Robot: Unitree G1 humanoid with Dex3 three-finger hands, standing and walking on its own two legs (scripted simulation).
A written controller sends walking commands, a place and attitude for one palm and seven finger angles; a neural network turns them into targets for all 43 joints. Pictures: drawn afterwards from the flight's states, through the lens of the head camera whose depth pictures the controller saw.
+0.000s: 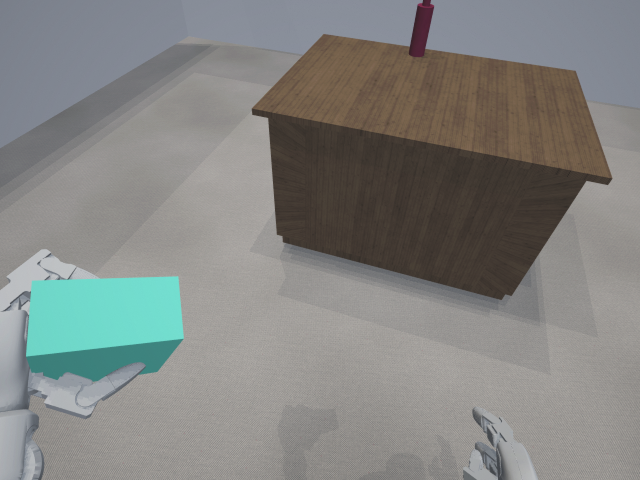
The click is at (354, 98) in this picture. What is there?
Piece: table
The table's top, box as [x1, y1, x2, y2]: [252, 34, 612, 184]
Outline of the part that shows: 252,108 252,114 574,178 607,184 612,178 576,73 572,70 425,49 423,56 413,57 408,54 408,46 323,34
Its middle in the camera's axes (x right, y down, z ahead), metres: +0.38 -0.51 +1.33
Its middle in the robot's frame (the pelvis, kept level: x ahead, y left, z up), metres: +1.35 -0.30 -0.11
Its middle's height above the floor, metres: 0.66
